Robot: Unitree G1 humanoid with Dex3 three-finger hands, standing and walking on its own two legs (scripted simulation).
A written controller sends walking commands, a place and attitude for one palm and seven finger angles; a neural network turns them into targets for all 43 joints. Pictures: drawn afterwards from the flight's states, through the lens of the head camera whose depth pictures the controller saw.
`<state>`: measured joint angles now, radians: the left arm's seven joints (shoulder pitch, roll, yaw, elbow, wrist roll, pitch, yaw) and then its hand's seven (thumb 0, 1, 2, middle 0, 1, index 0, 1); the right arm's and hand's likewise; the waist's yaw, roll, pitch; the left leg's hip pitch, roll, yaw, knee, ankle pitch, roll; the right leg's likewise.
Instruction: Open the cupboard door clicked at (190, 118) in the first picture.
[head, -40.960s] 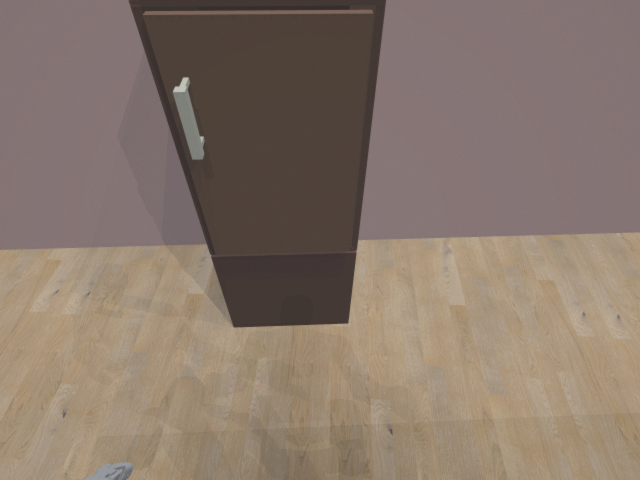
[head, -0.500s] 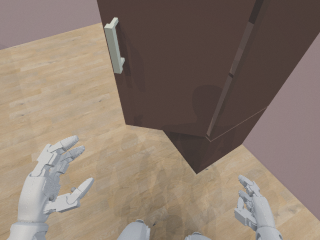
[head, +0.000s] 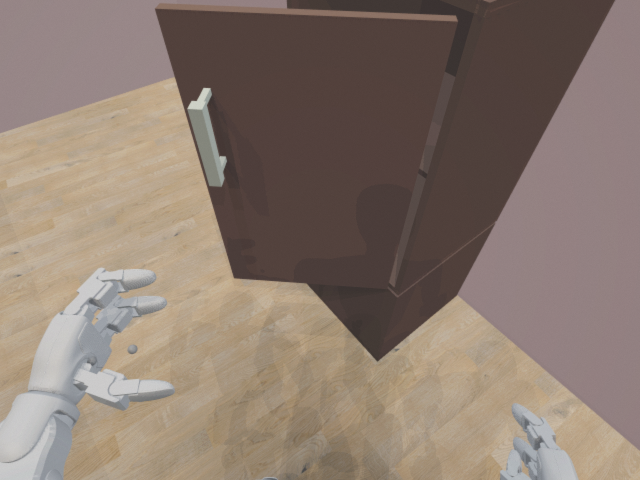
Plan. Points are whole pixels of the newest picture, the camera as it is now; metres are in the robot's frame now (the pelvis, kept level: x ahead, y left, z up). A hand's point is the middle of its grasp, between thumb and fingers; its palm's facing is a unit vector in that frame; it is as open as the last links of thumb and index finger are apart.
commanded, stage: raise the hand with hooked fingers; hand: left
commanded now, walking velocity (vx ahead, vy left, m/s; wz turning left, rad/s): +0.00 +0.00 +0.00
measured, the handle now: (211, 139) +0.56 +0.20 +0.12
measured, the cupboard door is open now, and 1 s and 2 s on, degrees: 47 47 47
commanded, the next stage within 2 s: move the hooked fingers beside the handle in 0.98 s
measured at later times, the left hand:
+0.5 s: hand (48, 267) +0.30 +0.31 +0.14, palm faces +0.06 -1.00 -0.06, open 14.0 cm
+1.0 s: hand (73, 265) +0.30 +0.29 +0.13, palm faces +0.04 -1.00 -0.04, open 14.0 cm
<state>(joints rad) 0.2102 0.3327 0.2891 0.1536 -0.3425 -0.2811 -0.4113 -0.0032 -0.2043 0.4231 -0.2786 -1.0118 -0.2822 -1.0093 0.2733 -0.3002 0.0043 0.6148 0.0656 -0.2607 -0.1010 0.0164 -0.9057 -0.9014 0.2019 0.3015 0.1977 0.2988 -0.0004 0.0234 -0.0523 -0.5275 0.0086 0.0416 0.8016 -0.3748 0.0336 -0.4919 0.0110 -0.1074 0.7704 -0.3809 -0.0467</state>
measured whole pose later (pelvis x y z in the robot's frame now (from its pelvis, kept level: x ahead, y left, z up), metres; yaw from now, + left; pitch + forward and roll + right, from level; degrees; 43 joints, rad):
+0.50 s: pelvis +0.01 +0.02 +0.02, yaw +1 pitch +2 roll -1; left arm -0.12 0.46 0.43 0.33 -0.33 -0.09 -0.48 -0.01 -0.49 0.30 -0.30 -1.20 -0.30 -1.20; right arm 0.26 -0.26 0.09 0.61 0.07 -0.24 -0.11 0.01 -0.90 -0.90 0.21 0.30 0.20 0.30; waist 0.03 0.03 -0.02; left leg -0.36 -0.02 0.04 0.64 -0.32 0.06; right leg -0.31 -0.01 -0.10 0.60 -0.31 -0.02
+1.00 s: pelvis +0.01 +0.01 +0.02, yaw +0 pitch +2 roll -1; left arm -0.10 0.44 0.43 0.36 -0.33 -0.08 -0.49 -0.01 -0.50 0.30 -0.30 -1.20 -0.30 -1.20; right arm 0.26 -0.28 0.06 0.61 0.06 -0.23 -0.11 0.01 -0.90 -0.90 0.21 0.30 0.20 0.30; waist 0.02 0.03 -0.03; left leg -0.34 -0.01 0.05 0.61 -0.31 0.05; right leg -0.30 0.00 -0.09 0.57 -0.31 -0.03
